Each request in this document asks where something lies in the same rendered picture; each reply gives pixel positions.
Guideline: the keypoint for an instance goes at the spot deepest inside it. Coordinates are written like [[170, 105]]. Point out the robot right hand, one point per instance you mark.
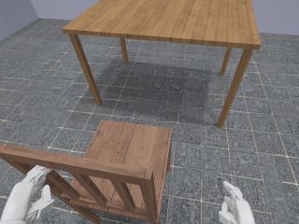
[[240, 210]]

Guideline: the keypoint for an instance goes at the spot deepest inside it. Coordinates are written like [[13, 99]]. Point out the robot left hand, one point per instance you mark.
[[19, 201]]

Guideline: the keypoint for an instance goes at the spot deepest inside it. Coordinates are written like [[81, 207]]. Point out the chair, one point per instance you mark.
[[122, 172]]

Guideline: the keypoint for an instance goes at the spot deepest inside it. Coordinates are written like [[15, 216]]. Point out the table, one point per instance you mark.
[[218, 23]]

